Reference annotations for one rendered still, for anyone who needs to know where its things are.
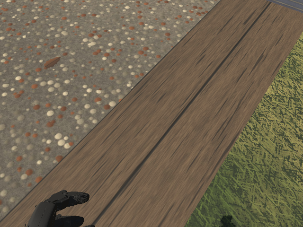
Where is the robot left hand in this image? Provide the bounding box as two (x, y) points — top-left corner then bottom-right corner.
(25, 190), (95, 227)

